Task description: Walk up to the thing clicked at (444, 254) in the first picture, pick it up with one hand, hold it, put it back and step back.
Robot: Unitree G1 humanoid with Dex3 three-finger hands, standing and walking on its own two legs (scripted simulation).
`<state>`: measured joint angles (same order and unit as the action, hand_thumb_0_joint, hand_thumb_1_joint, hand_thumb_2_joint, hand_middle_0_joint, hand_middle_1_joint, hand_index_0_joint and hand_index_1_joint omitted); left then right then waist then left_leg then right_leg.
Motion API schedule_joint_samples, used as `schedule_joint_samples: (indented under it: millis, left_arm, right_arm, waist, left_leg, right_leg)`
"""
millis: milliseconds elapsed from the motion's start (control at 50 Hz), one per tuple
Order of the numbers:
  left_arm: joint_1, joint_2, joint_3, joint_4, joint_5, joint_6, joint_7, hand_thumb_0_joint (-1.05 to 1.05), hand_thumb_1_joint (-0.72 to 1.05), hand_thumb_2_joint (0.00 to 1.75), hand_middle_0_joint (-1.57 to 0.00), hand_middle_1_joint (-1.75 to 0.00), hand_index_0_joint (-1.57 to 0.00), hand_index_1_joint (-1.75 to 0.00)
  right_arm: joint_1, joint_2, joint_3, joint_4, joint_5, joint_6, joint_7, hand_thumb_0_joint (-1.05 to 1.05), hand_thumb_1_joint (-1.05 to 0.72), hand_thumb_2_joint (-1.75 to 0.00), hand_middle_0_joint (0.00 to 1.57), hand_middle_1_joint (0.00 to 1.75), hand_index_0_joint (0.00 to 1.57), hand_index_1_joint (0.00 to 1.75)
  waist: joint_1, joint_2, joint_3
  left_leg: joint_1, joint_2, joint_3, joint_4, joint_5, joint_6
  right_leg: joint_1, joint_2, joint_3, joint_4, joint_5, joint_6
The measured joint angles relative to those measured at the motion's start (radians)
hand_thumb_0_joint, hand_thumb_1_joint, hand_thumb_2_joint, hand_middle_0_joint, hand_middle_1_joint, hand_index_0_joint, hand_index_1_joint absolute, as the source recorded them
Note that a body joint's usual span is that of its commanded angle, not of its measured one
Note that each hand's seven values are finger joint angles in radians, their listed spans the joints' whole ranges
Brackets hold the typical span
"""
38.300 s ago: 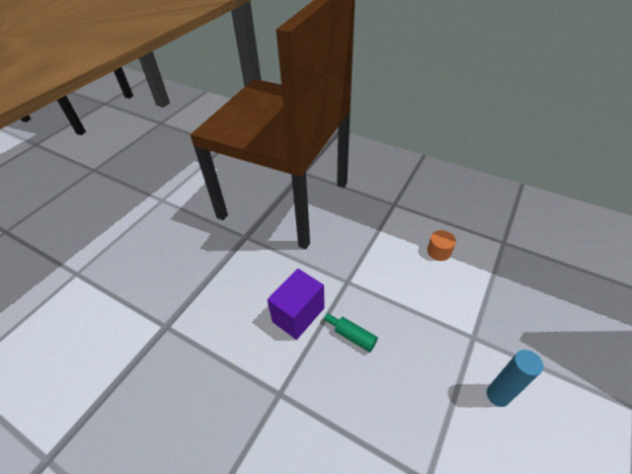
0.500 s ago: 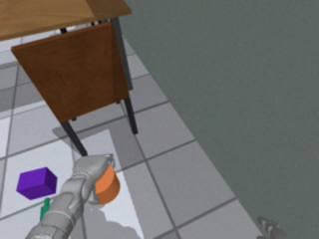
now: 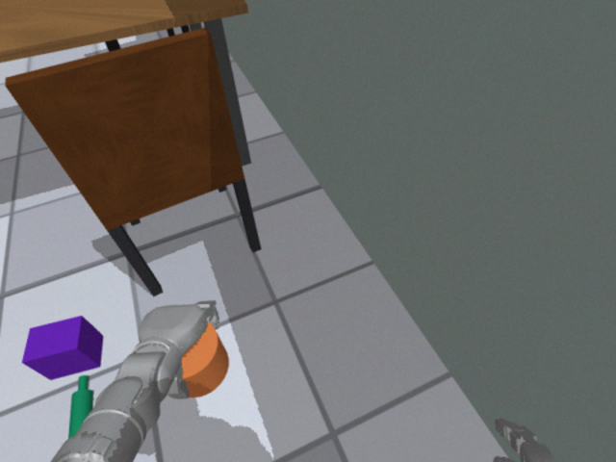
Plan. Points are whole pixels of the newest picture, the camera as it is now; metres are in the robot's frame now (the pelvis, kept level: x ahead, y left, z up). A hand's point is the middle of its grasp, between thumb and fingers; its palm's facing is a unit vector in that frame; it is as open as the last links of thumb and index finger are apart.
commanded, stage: crouch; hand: left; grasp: from above
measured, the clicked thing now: (193, 357) +0.30 +0.22 -0.10
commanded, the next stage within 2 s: lower in 1.72 s
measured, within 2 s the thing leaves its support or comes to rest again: neither
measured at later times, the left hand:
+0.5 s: hand (215, 365) +0.35 +0.24 -0.29, palm faces -0.42 +0.03 -0.91, open 11.9 cm
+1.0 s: hand (232, 381) +0.39 +0.24 -0.49, palm faces -0.44 -0.01 -0.90, open 11.9 cm
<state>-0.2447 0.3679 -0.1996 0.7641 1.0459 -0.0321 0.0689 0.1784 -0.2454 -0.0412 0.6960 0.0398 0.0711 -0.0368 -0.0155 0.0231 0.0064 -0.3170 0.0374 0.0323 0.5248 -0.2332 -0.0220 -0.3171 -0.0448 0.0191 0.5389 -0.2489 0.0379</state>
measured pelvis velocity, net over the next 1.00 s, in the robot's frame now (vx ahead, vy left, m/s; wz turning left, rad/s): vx -0.06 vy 0.00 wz -0.04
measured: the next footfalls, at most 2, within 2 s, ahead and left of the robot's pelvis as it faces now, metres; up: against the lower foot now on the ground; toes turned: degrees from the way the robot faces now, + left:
none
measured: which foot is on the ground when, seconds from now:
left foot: down 0.00-1.00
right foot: down 0.00-1.00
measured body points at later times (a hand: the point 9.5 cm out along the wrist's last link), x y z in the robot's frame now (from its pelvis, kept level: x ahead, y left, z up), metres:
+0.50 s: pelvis -0.04 +0.01 -0.16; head +0.11 +0.02 +0.26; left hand +0.37 +0.23 -0.24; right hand +0.00 -0.29 -0.28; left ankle +0.02 +0.13 -0.73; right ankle +0.02 -0.14 -0.73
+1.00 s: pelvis -0.06 +0.00 -0.32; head +0.17 +0.04 +0.06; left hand +0.40 +0.24 -0.44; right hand +0.01 -0.27 -0.44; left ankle +0.02 +0.14 -0.73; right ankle +0.02 -0.14 -0.73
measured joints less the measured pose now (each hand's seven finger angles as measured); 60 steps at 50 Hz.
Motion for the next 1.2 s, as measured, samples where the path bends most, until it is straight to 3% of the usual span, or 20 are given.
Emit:
schedule_joint_samples:
  millis: [160, 280, 400, 480, 620, 780, 1000, 1200]
  left_arm:
    - [-0.097, -0.01, 0.012, 0.214, 0.068, -0.022, 0.15, 0.01, -0.28, 0.81, -0.46, -0.88, -0.4, -0.89]
    - [-0.21, -0.004, 0.056, 0.36, 0.13, -0.043, 0.264, 0.02, -0.27, 0.78, -0.46, -0.88, -0.41, -0.88]
    - [-0.318, 0.027, 0.104, 0.438, 0.149, -0.036, 0.332, 0.02, -0.26, 0.76, -0.47, -0.86, -0.42, -0.86]
    - [-0.374, 0.049, 0.136, 0.461, 0.139, -0.014, 0.344, 0.02, -0.26, 0.75, -0.47, -0.86, -0.42, -0.85]
    - [-0.439, 0.086, 0.177, 0.484, 0.131, -0.017, 0.315, 0.02, -0.26, 0.76, -0.47, -0.85, -0.43, -0.85]
    - [-0.491, 0.131, 0.214, 0.506, 0.162, -0.074, 0.305, 0.02, -0.27, 0.76, -0.48, -0.85, -0.43, -0.85]
    - [-0.585, 0.188, 0.244, 0.547, 0.192, -0.081, 0.338, 0.02, -0.28, 0.76, -0.49, -0.84, -0.45, -0.84]
    - [-0.633, 0.234, 0.263, 0.581, 0.189, -0.076, 0.312, 0.02, -0.28, 0.77, -0.5, -0.83, -0.45, -0.84]
  right_arm:
    - [0.01, -0.008, -0.019, 0.03, -0.029, -0.013, 0.026, 0.01, -0.89, -0.89, 0.2, 0.3, 0.2, 0.3]
    - [0.047, -0.029, -0.041, 0.035, -0.056, -0.034, 0.036, 0.01, -0.9, -0.89, 0.2, 0.3, 0.2, 0.3]
    - [0.073, -0.036, -0.049, 0.049, -0.076, -0.052, 0.024, 0.01, -0.9, -0.89, 0.2, 0.3, 0.2, 0.3]
    - [0.078, -0.023, -0.045, 0.066, -0.088, -0.061, 0.018, 0.01, -0.9, -0.89, 0.2, 0.3, 0.2, 0.3]
    - [0.062, 0.012, -0.025, 0.074, -0.108, -0.08, 0.029, 0.01, -0.9, -0.89, 0.2, 0.3, 0.2, 0.3]
    - [0.024, 0.027, 0.003, 0.066, -0.128, -0.118, 0.062, 0.01, -0.9, -0.89, 0.2, 0.3, 0.2, 0.3]
    - [-0.035, 0.006, 0.015, 0.052, -0.157, -0.151, 0.1, 0.01, -0.9, -0.9, 0.2, 0.3, 0.2, 0.3]
    - [-0.028, -0.011, 0.024, 0.039, -0.161, -0.143, 0.122, 0.0, -0.91, -0.9, 0.2, 0.3, 0.2, 0.3]
  waist:
    - [-0.026, -0.023, -0.036]
    - [-0.06, -0.026, -0.099]
    - [-0.1, -0.013, -0.15]
    - [-0.124, -0.002, -0.178]
    - [-0.151, 0.019, -0.195]
    - [-0.16, 0.022, -0.198]
    - [-0.175, -0.006, -0.164]
    - [-0.199, -0.014, -0.133]
  left_leg:
    - [-0.223, 0.006, -0.018, 0.182, -0.064, -0.002]
    - [-0.541, 0.012, -0.038, 0.47, -0.171, -0.004]
    - [-0.86, 0.016, -0.053, 0.75, -0.263, 0.0]
    - [-1.043, 0.017, -0.062, 0.907, -0.31, 0.004]
    - [-1.295, 0.012, -0.077, 1.119, -0.361, 0.009]
    - [-1.527, 0.0, -0.102, 1.32, -0.401, 0.005]
    - [-1.711, -0.007, -0.14, 1.51, -0.432, -0.009]
    - [-1.794, -0.005, -0.156, 1.61, -0.448, -0.013]
  right_leg:
    - [-0.21, 0.005, -0.009, 0.165, -0.06, -0.001]
    - [-0.517, 0.01, -0.011, 0.44, -0.162, 0.006]
    - [-0.829, 0.016, -0.008, 0.71, -0.251, 0.008]
    - [-1.009, 0.02, -0.005, 0.861, -0.295, 0.011]
    - [-1.253, 0.021, -0.003, 1.069, -0.349, 0.014]
    - [-1.473, 0.019, -0.009, 1.267, -0.397, 0.018]
    - [-1.645, 0.025, -0.026, 1.451, -0.434, 0.017]
    - [-1.727, 0.037, -0.029, 1.544, -0.444, 0.019]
